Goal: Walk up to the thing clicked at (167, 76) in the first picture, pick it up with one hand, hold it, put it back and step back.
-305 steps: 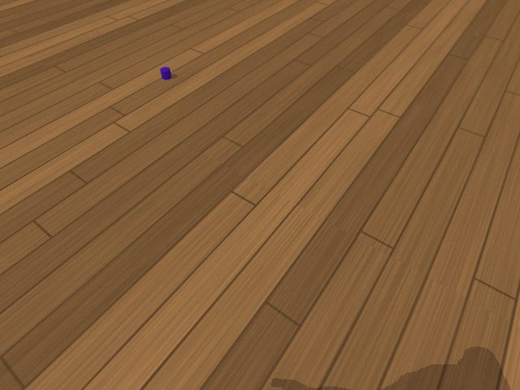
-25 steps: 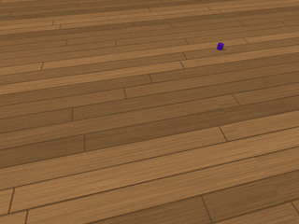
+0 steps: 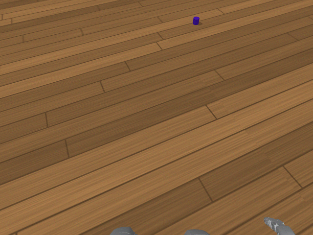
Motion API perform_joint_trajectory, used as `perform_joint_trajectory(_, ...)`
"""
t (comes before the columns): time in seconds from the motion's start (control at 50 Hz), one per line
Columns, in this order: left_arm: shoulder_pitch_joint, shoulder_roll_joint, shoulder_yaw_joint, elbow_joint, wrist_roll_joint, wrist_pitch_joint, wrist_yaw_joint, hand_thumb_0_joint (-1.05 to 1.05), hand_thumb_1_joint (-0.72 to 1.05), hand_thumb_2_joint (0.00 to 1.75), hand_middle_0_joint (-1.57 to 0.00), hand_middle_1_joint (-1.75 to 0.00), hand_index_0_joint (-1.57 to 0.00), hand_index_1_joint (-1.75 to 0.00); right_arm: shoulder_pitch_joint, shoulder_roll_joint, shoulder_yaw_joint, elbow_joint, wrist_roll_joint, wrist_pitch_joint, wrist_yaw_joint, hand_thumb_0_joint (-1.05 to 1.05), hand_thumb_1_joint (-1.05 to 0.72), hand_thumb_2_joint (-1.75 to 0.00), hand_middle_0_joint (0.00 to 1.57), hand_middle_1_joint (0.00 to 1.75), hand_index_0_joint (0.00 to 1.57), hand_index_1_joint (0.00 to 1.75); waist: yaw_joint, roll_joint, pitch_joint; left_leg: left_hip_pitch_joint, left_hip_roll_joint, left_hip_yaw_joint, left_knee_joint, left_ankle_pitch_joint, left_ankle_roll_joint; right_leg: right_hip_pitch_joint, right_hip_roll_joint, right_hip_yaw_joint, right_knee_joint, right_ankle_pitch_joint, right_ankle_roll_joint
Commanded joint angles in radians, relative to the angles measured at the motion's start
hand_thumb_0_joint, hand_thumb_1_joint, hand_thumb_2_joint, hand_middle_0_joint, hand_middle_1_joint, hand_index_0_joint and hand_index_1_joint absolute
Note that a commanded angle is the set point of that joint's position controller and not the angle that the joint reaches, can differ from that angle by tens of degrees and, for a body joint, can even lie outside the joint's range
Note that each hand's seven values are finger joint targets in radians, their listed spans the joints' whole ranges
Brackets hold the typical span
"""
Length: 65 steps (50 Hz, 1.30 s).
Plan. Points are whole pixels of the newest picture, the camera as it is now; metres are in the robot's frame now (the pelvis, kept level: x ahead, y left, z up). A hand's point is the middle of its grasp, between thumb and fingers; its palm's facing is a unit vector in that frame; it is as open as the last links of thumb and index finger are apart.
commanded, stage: walk up
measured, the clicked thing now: (196, 20) +2.34 -0.45 -0.72
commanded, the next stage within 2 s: stand in 1.08 s
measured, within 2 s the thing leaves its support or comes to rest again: neither
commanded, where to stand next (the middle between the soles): +0.06 +0.03 m, yaw -11 degrees
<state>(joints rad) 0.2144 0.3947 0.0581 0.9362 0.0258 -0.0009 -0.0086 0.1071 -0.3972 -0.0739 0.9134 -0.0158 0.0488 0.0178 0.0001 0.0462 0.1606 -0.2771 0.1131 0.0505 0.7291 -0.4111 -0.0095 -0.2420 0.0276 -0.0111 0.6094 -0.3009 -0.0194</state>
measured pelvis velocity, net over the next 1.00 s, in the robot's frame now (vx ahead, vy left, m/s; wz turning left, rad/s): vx -0.01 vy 0.03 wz -0.19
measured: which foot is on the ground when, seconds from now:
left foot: up 0.00-0.22, down 0.24-1.00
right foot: down 0.00-1.00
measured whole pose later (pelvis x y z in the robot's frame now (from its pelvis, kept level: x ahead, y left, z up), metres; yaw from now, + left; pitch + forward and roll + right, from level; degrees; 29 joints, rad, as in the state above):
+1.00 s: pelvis -0.01 +0.03 +0.02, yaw -11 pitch -3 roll +0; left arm 0.09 0.35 0.00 1.08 0.00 -0.01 -0.01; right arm 0.10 -0.35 -0.02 1.08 0.00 0.00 0.02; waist -0.01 0.00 0.07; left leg -0.11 0.03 0.05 0.38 -0.22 -0.02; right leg -0.14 0.02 0.11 0.41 -0.21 0.01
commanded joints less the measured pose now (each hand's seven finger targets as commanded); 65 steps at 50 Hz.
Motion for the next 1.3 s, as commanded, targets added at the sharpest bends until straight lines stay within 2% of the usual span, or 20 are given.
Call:
perform_joint_trajectory(0.0, 0.014, 0.294, 0.072, -0.105, 0.004, -0.039, 0.029, 0.0, 0.9, 0.9, -0.2, -0.3, -0.2, -0.3, -0.016, -0.176, -0.034, -0.099, 0.012, -0.002, -0.016, 0.0, -0.9, -0.9, 0.2, 0.3, 0.2, 0.3, 0.014, -0.174, -0.144, -0.129, -0.065, -0.129, 0.313, -0.203, 0.024, 0.056, -0.349, 0.482, -0.239, 0.364, -0.267)
perform_joint_trajectory(0.04, -0.004, 0.256, 0.055, -0.115, 0.003, -0.038, 0.037, 0.0, 0.9, 0.9, -0.2, -0.3, -0.2, -0.3, 0.012, -0.176, -0.03, -0.083, 0.014, -0.011, -0.018, 0.0, -0.9, -0.9, 0.2, 0.3, 0.2, 0.3, 0.0, -0.19, -0.165, -0.152, -0.055, -0.109, 0.26, -0.139, 0.018, 0.107, -0.262, 0.339, -0.182, 0.425, -0.201)
perform_joint_trajectory(0.12, 0.059, 0.246, 0.052, -0.124, 0.003, -0.031, 0.041, 0.0, 0.9, 0.9, -0.2, -0.3, -0.2, -0.3, 0.013, -0.163, -0.028, -0.085, -0.004, -0.023, -0.017, 0.0, -0.9, -0.9, 0.2, 0.3, 0.2, 0.3, 0.031, -0.206, -0.191, -0.095, -0.082, -0.083, 0.06, -0.111, 0.007, 0.124, -0.233, 0.307, -0.127, 0.491, -0.198)
perform_joint_trajectory(0.16, 0.014, 0.248, 0.049, -0.143, -0.006, -0.023, 0.038, 0.0, 0.9, 0.9, -0.2, -0.3, -0.2, -0.3, 0.048, -0.154, -0.033, -0.069, -0.006, -0.033, -0.019, 0.0, -0.9, -0.9, 0.2, 0.3, 0.2, 0.3, 0.0, -0.217, -0.2, 0.016, -0.103, -0.062, -0.096, -0.041, 0.014, 0.053, -0.221, 0.29, -0.074, 0.499, -0.181)
perform_joint_trajectory(0.2, -0.036, 0.21, 0.034, -0.162, -0.024, -0.011, 0.033, 0.0, 0.9, 0.9, -0.2, -0.3, -0.2, -0.3, 0.134, -0.16, -0.042, -0.035, -0.014, -0.048, -0.024, 0.0, -0.9, -0.9, 0.2, 0.3, 0.2, 0.3, -0.046, -0.147, -0.215, 0.172, -0.099, -0.067, -0.318, 0.182, 0.037, -0.047, -0.179, 0.245, 0.008, 0.399, -0.111)
perform_joint_trajectory(0.22, -0.028, 0.154, 0.015, -0.175, -0.033, -0.009, 0.031, 0.0, 0.9, 0.9, -0.2, -0.3, -0.2, -0.3, 0.124, -0.219, -0.054, -0.046, -0.029, -0.058, -0.029, 0.0, -0.9, -0.9, 0.2, 0.3, 0.2, 0.3, -0.038, 0.002, -0.22, 0.224, 0.061, -0.284, -0.399, 0.259, 0.085, -0.15, -0.084, 0.203, 0.109, 0.242, -0.043)
perform_joint_trajectory(0.24, -0.018, 0.159, 0.019, -0.152, -0.033, -0.002, 0.037, 0.0, 0.9, 0.9, -0.2, -0.3, -0.2, -0.3, 0.045, -0.289, -0.06, -0.068, -0.018, -0.065, -0.024, 0.0, -0.9, -0.9, 0.2, 0.3, 0.2, 0.3, -0.019, 0.133, -0.183, 0.121, 0.24, -0.487, -0.436, 0.227, 0.201, -0.173, 0.052, 0.115, 0.203, -0.185, -0.008)
perform_joint_trajectory(0.26, -0.018, 0.215, 0.038, -0.128, -0.02, 0.0, 0.042, 0.0, 0.9, 0.9, -0.2, -0.3, -0.2, -0.3, 0.028, -0.289, -0.064, -0.076, -0.011, -0.073, -0.018, 0.0, -0.9, -0.9, 0.2, 0.3, 0.2, 0.3, -0.022, 0.111, -0.157, 0.067, 0.297, -0.519, -0.415, 0.281, 0.284, -0.127, 0.015, 0.132, 0.341, -0.308, 0.001)
perform_joint_trajectory(0.32, -0.002, 0.19, 0.036, -0.096, -0.032, -0.012, 0.029, 0.0, 0.9, 0.9, -0.2, -0.3, -0.2, -0.3, -0.001, -0.232, -0.039, -0.079, -0.014, -0.08, -0.024, 0.0, -0.9, -0.9, 0.2, 0.3, 0.2, 0.3, 0.011, 0.114, -0.11, 0.082, 0.17, -0.276, -0.326, 0.51, 0.221, -0.127, -0.007, 0.111, 0.278, -0.258, -0.009)
perform_joint_trajectory(0.4, 0.039, 0.148, 0.028, -0.058, -0.018, -0.028, 0.021, 0.0, 0.9, 0.9, -0.2, -0.3, -0.2, -0.3, 0.001, -0.219, -0.028, -0.075, -0.006, -0.061, -0.017, 0.0, -0.9, -0.9, 0.2, 0.3, 0.2, 0.3, 0.018, 0.153, -0.166, 0.111, 0.1, -0.17, -0.215, 0.523, 0.149, 0.05, 0.016, 0.001, -0.12, -0.023, -0.008)
perform_joint_trajectory(0.42, 0.047, 0.162, 0.03, -0.048, -0.01, -0.035, 0.026, 0.0, 0.9, 0.9, -0.2, -0.3, -0.2, -0.3, 0.013, -0.202, -0.021, -0.074, 0.002, -0.053, -0.016, 0.0, -0.9, -0.9, 0.2, 0.3, 0.2, 0.3, 0.023, 0.103, -0.181, 0.071, 0.085, -0.155, -0.175, 0.51, 0.119, 0.138, -0.003, 0.039, -0.22, 0.104, -0.019)
perform_joint_trajectory(0.46, 0.013, 0.25, 0.043, -0.059, 0.003, -0.057, 0.037, 0.0, 0.9, 0.9, -0.2, -0.3, -0.2, -0.3, 0.012, -0.132, 0.005, -0.09, 0.019, -0.052, -0.012, 0.0, -0.9, -0.9, 0.2, 0.3, 0.2, 0.3, 0.011, -0.093, -0.224, -0.101, -0.044, -0.072, -0.06, 0.248, 0.011, 0.258, -0.235, 0.392, -0.233, 0.332, -0.115)
perform_joint_trajectory(0.48, -0.036, 0.278, 0.039, -0.065, -0.011, -0.056, 0.032, 0.0, 0.9, 0.9, -0.2, -0.3, -0.2, -0.3, 0.006, -0.147, -0.002, -0.072, 0.016, -0.044, -0.021, 0.0, -0.9, -0.9, 0.2, 0.3, 0.2, 0.3, 0.001, -0.123, -0.209, 0.004, -0.07, -0.064, -0.032, -0.068, 0.01, 0.1, -0.329, 0.438, -0.213, 0.366, -0.219)
perform_joint_trajectory(0.5, -0.06, 0.251, 0.029, -0.072, -0.009, -0.057, 0.029, 0.0, 0.9, 0.9, -0.2, -0.3, -0.2, -0.3, 0.003, -0.151, -0.004, -0.057, 0.01, -0.042, -0.021, 0.0, -0.9, -0.9, 0.2, 0.3, 0.2, 0.3, -0.005, -0.121, -0.182, 0.029, -0.071, -0.083, -0.014, -0.135, 0.019, 0.045, -0.317, 0.419, -0.212, 0.352, -0.221)
perform_joint_trajectory(0.54, -0.101, 0.227, 0.019, -0.067, -0.01, -0.056, 0.03, 0.0, 0.9, 0.9, -0.2, -0.3, -0.2, -0.3, 0.017, -0.148, 0.001, -0.035, 0.017, -0.051, -0.017, 0.0, -0.9, -0.9, 0.2, 0.3, 0.2, 0.3, -0.02, -0.173, -0.16, 0.02, -0.064, -0.092, -0.123, -0.045, 0.029, 0.077, -0.253, 0.324, -0.186, 0.416, -0.162)
perform_joint_trajectory(0.58, -0.138, 0.204, 0.013, -0.059, -0.021, -0.05, 0.027, 0.0, 0.9, 0.9, -0.2, -0.3, -0.2, -0.3, 0.071, -0.155, -0.002, 0.003, 0.011, -0.066, -0.016, 0.0, -0.9, -0.9, 0.2, 0.3, 0.2, 0.3, -0.043, -0.17, -0.19, 0.167, -0.038, -0.103, -0.301, 0.268, 0.033, 0.023, -0.184, 0.226, -0.139, 0.418, -0.076)
perform_joint_trajectory(0.62, -0.094, 0.174, 0.006, -0.032, -0.03, -0.037, 0.021, 0.0, 0.9, 0.9, -0.2, -0.3, -0.2, -0.3, -0.002, -0.198, -0.007, -0.005, 0.002, -0.077, -0.014, 0.0, -0.9, -0.9, 0.2, 0.3, 0.2, 0.3, 0.006, -0.101, -0.213, 0.172, 0.042, -0.187, -0.339, 0.291, 0.082, 0.017, -0.087, 0.164, -0.147, 0.199, -0.02)
perform_joint_trajectory(0.66, -0.124, 0.181, 0.003, -0.007, -0.024, -0.037, 0.017, 0.0, 0.9, 0.9, -0.2, -0.3, -0.2, -0.3, -0.025, -0.186, 0.003, 0.016, 0.005, -0.076, -0.008, 0.0, -0.9, -0.9, 0.2, 0.3, 0.2, 0.3, 0.003, -0.09, -0.153, 0.115, 0.027, -0.156, -0.357, 0.205, 0.069, 0.046, -0.099, 0.191, -0.206, 0.099, -0.025)
perform_joint_trajectory(0.86, -0.147, 0.175, -0.002, 0.079, -0.027, -0.041, 0.017, 0.0, 0.9, 0.9, -0.2, -0.3, -0.2, -0.3, -0.044, -0.174, 0.011, 0.09, 0.01, -0.082, -0.012, 0.0, -0.9, -0.9, 0.2, 0.3, 0.2, 0.3, -0.001, -0.054, -0.204, 0.208, 0.012, -0.096, -0.4, 0.304, 0.046, 0.099, -0.114, 0.187, -0.25, 0.299, -0.022)
perform_joint_trajectory(1.28, -0.158, 0.173, -0.02, 0.138, -0.019, -0.036, 0.015, 0.0, 0.9, 0.9, -0.2, -0.3, -0.2, -0.3, -0.052, -0.167, 0.019, 0.158, 0.007, -0.085, -0.02, 0.0, -0.9, -0.9, 0.2, 0.3, 0.2, 0.3, -0.006, -0.038, -0.193, 0.219, 0.024, -0.115, -0.471, 0.31, 0.028, 0.106, -0.134, 0.167, -0.315, 0.268, 0.004)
